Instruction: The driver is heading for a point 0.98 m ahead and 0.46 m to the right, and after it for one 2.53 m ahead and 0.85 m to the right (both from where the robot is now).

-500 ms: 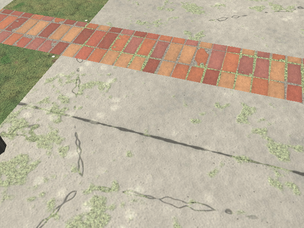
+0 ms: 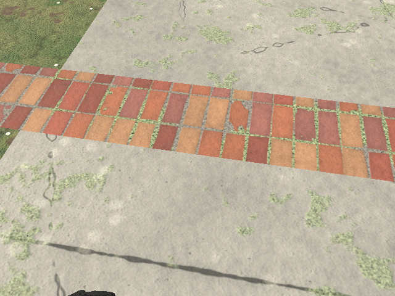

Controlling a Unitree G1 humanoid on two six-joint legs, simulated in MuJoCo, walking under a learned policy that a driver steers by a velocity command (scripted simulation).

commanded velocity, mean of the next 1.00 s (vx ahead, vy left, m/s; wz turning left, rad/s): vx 1.00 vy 0.00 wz -0.76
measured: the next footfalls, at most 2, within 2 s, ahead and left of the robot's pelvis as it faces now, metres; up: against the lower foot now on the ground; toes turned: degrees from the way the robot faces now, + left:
right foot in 0.16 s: +0.35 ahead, -0.06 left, +0.00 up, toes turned -7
left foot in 0.58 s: +0.82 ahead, +0.02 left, +0.00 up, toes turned -26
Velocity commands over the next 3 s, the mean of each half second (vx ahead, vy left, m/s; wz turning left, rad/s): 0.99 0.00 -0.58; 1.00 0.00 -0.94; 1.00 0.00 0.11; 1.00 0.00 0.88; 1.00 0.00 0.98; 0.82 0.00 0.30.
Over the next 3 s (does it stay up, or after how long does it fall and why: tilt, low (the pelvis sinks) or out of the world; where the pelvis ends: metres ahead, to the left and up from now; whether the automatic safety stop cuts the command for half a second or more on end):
stays up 2.46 -0.83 0.01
